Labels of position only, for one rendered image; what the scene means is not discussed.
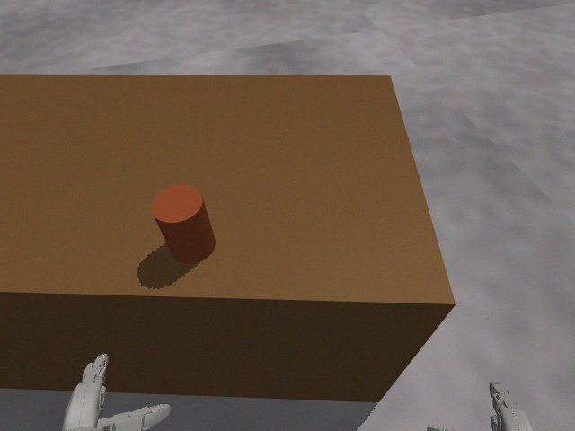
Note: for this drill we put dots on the left robot hand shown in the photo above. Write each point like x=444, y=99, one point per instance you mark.
x=85, y=407

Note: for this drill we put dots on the right robot hand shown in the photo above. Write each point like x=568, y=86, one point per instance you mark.
x=508, y=418

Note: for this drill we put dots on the can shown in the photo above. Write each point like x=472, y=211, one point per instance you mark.
x=182, y=217

